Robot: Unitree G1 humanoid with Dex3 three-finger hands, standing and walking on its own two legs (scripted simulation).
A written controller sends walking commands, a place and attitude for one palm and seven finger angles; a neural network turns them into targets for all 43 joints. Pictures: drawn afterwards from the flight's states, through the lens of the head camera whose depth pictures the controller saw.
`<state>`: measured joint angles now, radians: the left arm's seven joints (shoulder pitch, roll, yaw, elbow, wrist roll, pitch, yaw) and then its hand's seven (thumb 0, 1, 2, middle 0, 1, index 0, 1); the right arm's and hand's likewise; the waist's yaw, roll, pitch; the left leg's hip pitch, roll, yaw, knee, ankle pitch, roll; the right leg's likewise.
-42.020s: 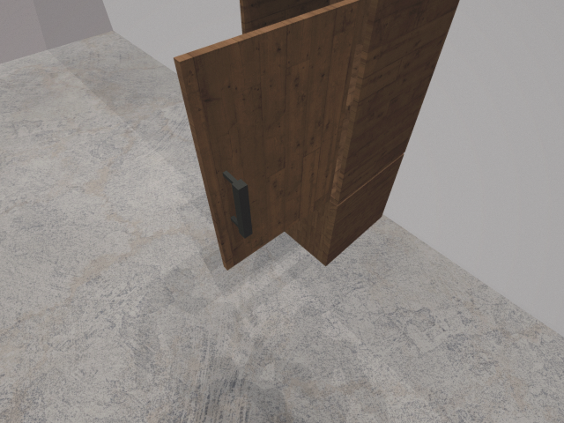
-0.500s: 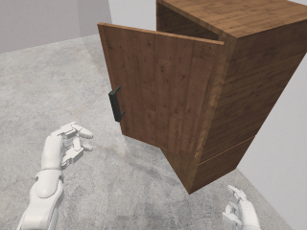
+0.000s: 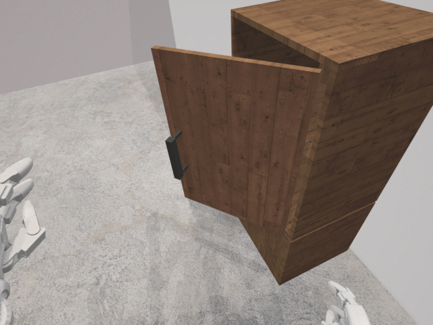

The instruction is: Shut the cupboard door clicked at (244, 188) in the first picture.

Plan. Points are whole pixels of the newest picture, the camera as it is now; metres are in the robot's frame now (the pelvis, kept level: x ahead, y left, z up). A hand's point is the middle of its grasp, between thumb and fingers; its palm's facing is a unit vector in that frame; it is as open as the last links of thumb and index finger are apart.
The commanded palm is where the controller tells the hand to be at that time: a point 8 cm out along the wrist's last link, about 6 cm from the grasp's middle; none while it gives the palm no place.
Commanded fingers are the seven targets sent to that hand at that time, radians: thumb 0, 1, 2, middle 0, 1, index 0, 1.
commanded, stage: draw the hand back to the body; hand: left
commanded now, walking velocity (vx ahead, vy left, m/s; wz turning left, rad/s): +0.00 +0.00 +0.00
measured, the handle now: (178, 155) +0.62 +0.22 -0.08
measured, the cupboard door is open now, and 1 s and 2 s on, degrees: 39 39 39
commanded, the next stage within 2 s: step back with the hand held close in 0.26 s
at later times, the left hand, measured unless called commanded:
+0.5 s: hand (52, 231) +0.19 +0.26 +0.16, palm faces +0.45 -0.78 -0.43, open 7.4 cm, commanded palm +0.13 +0.30 +0.17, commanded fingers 0.00 0.90 0.90 -0.20 -0.30 -0.20 -0.30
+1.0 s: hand (17, 265) +0.14 +0.29 +0.15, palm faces +0.43 -0.77 -0.47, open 7.4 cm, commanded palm +0.08 +0.32 +0.17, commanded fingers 0.00 0.90 0.90 -0.20 -0.30 -0.20 -0.30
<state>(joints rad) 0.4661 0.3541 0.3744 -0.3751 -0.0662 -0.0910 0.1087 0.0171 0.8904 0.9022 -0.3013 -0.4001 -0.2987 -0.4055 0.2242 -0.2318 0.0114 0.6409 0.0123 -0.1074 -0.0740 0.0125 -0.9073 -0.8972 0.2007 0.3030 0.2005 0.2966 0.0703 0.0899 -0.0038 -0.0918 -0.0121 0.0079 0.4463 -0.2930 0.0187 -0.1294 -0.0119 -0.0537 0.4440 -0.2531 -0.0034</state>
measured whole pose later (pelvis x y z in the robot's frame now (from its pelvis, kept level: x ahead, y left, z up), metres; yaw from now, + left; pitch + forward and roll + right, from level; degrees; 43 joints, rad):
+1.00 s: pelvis -0.06 +0.02 -0.02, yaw -1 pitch +0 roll -1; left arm 0.52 0.40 0.44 -0.45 -0.03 -0.20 0.13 0.02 0.89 0.90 -0.21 -0.30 -0.21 -0.30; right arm 0.22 -0.22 0.00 0.55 0.01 -0.02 -0.09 0.01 -0.91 -0.90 0.20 0.30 0.20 0.30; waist 0.00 0.01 -0.01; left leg -0.35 -0.02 0.04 0.63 -0.28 0.06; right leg -0.38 -0.02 -0.03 0.58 -0.20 0.02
